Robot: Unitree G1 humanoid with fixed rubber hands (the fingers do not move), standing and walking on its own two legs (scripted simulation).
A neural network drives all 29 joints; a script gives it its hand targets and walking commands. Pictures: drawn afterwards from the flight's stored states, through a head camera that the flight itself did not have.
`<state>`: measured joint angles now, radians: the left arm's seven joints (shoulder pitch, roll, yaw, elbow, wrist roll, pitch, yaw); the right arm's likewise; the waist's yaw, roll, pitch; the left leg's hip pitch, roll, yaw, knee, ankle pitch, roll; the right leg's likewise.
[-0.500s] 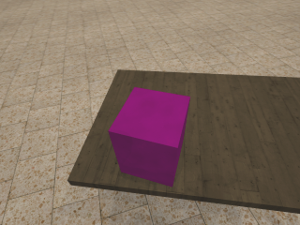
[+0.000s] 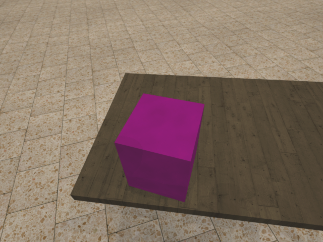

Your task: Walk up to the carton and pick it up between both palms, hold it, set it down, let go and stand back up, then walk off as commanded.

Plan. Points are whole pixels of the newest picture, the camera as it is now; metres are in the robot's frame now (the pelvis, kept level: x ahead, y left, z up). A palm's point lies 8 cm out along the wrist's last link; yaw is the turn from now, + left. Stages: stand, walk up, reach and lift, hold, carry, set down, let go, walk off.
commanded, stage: walk off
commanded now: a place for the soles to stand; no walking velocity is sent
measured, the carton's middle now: (164, 147) +0.43 +0.03 -0.05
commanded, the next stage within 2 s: none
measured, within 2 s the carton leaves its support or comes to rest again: neither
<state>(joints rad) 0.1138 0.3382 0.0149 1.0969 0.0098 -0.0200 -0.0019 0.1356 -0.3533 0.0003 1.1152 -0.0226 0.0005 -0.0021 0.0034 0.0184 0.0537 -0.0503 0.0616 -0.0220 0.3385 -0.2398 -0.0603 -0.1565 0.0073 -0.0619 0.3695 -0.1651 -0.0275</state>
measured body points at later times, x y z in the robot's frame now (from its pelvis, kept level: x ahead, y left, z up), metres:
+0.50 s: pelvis -0.09 +0.07 -0.03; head +0.01 +0.10 +0.40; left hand +0.04 +0.38 -0.18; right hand -0.02 -0.25 -0.13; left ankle -0.05 +0.15 -0.75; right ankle -0.14 -0.10 -0.66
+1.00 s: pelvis -0.21 +0.03 -0.04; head -0.15 -0.01 +0.40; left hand -0.09 +0.34 -0.13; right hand -0.12 -0.31 -0.17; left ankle -0.20 +0.17 -0.67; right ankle -0.22 -0.09 -0.75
